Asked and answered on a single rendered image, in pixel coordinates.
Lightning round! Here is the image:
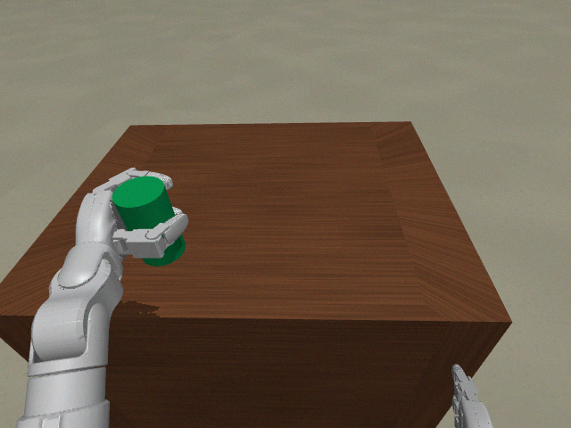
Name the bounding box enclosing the can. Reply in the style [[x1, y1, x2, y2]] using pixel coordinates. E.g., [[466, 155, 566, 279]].
[[112, 177, 186, 267]]

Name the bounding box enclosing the left robot hand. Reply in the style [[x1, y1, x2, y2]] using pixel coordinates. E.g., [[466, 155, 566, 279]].
[[75, 168, 188, 263]]

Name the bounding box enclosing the right robot hand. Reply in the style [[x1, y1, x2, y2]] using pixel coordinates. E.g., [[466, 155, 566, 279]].
[[451, 364, 493, 428]]

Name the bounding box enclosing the left robot arm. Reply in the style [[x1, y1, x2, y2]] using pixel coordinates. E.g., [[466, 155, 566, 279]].
[[15, 243, 123, 428]]

